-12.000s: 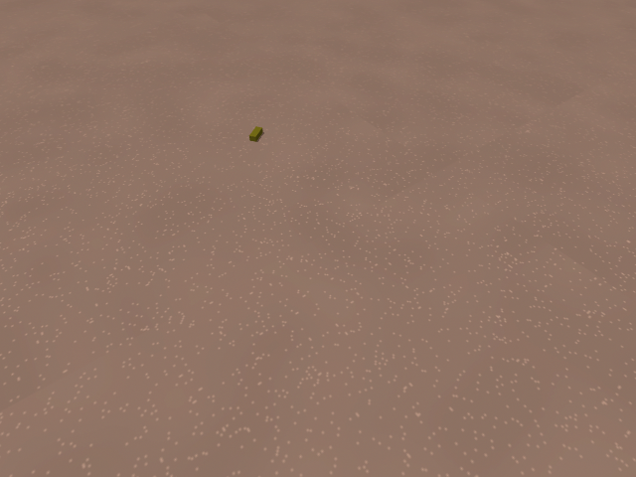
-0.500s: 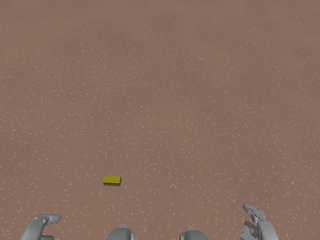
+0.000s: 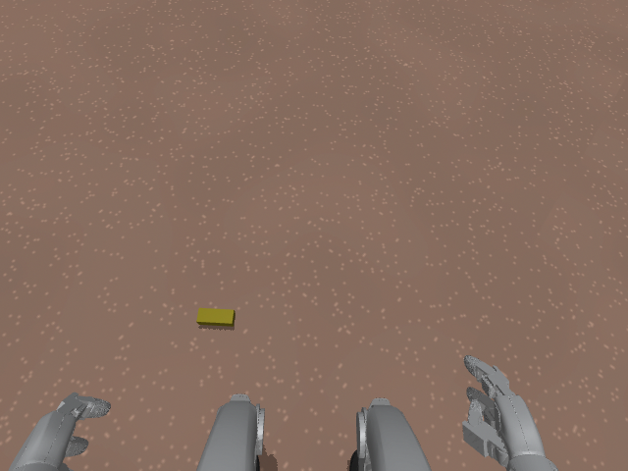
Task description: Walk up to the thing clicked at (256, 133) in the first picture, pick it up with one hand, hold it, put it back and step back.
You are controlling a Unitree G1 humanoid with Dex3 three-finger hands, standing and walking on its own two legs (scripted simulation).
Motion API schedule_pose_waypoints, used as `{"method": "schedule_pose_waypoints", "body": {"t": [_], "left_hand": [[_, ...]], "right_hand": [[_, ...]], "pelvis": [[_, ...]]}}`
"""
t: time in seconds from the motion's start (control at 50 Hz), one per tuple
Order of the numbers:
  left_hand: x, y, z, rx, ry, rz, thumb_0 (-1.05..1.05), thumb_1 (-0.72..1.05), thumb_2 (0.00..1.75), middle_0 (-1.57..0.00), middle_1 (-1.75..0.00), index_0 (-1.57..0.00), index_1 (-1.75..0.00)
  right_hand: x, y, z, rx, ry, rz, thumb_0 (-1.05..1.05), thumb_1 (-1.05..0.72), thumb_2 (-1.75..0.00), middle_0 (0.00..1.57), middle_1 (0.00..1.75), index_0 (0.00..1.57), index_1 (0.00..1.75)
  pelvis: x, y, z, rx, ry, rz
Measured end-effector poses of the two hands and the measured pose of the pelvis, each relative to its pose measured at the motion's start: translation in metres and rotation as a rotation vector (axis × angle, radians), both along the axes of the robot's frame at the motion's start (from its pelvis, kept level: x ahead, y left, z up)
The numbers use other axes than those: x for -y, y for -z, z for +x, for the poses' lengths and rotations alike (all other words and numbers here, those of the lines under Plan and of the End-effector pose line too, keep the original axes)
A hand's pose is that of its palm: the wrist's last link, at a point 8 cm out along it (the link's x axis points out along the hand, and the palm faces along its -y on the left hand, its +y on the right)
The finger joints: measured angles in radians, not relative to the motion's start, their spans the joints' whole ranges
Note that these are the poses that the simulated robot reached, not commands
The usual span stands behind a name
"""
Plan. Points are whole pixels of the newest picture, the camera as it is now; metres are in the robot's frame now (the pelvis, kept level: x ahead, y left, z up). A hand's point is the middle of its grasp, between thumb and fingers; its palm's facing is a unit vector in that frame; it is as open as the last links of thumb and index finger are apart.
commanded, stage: rise first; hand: left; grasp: from above
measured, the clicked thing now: (216, 317) +0.47 +0.24 -0.62
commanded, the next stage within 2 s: approach in 1.64 s
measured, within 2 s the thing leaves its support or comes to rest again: neither
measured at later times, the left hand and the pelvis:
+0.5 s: hand (142, 365) +0.30 +0.31 -0.33, palm faces -0.47 -0.31 -0.83, open 12.5 cm; pelvis -0.07 -0.01 -0.21, yaw -2 degrees
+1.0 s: hand (160, 337) +0.37 +0.31 -0.43, palm faces -0.45 -0.04 -0.89, open 12.0 cm; pelvis -0.08 +0.02 -0.28, yaw -6 degrees
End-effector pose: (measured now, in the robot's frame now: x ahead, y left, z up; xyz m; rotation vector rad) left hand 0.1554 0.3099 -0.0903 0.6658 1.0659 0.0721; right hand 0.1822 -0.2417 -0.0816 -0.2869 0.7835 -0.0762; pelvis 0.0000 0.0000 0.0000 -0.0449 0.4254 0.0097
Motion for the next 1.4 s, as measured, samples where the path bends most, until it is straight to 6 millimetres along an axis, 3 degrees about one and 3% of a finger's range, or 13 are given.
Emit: {"method": "schedule_pose_waypoints", "body": {"t": [0.12, 0.26, 0.4, 0.52, 0.66, 0.8, 1.12, 1.4], "left_hand": [[-0.010, 0.052, 0.031, 0.034, 0.176, 0.084, 0.00, -0.38, 0.80, -0.34, -0.80, -0.32, -0.83], [-0.006, 0.113, 0.084, 0.152, 0.409, 0.199, 0.00, -0.35, 0.79, -0.37, -0.78, -0.35, -0.81], [-0.009, 0.162, 0.127, 0.193, 0.528, 0.323, 0.00, -0.33, 0.79, -0.37, -0.79, -0.36, -0.81], [-0.008, 0.194, 0.156, 0.199, 0.637, 0.369, 0.00, -0.29, 0.77, -0.40, -0.77, -0.39, -0.78], [-0.004, 0.224, 0.178, 0.229, 0.771, 0.384, 0.00, -0.24, 0.76, -0.41, -0.73, -0.40, -0.74], [-0.003, 0.252, 0.197, 0.289, 0.858, 0.427, 0.00, -0.19, 0.75, -0.41, -0.64, -0.40, -0.66], [-0.002, 0.291, 0.236, 0.290, 0.949, 0.517, 0.00, -0.15, 0.71, -0.42, -0.59, -0.41, -0.60], [0.006, 0.318, 0.250, 0.300, 0.978, 0.498, 0.00, -0.18, 0.72, -0.39, -0.64, -0.39, -0.65]], "right_hand": [[0.014, 0.054, -0.005, -0.020, -0.020, -0.029, 0.01, -0.96, -0.91, 0.21, 0.30, 0.21, 0.30], [0.032, 0.138, -0.027, -0.113, -0.007, -0.054, 0.01, -0.97, -0.91, 0.21, 0.30, 0.21, 0.30], [0.038, 0.213, -0.076, -0.261, 0.017, -0.046, 0.01, -0.97, -0.91, 0.21, 0.30, 0.21, 0.30], [0.038, 0.252, -0.131, -0.388, 0.055, -0.049, 0.01, -0.97, -0.91, 0.21, 0.30, 0.21, 0.30], [0.039, 0.269, -0.185, -0.507, 0.108, -0.078, 0.01, -0.95, -0.91, 0.21, 0.30, 0.21, 0.30], [0.036, 0.277, -0.213, -0.597, 0.130, -0.114, 0.01, -0.91, -0.90, 0.21, 0.30, 0.21, 0.30], [0.020, 0.293, -0.205, -0.639, 0.117, -0.137, 0.00, -0.91, -0.90, 0.21, 0.30, 0.21, 0.30], [0.025, 0.303, -0.209, -0.711, 0.087, -0.151, 0.00, -0.92, -0.90, 0.21, 0.30, 0.21, 0.30]], "pelvis": [[0.004, 0.049, -0.015, -0.076, 0.003, 0.003], [0.006, 0.118, -0.035, -0.143, 0.013, 0.001], [0.008, 0.175, -0.057, -0.163, 0.022, -0.006], [0.006, 0.212, -0.072, -0.151, 0.032, -0.021], [0.001, 0.242, -0.081, -0.132, 0.043, -0.047], [-0.007, 0.263, -0.081, -0.129, 0.046, -0.074], [-0.019, 0.287, -0.073, -0.155, 0.046, -0.107], [-0.014, 0.300, -0.065, -0.160, 0.056, -0.106]]}}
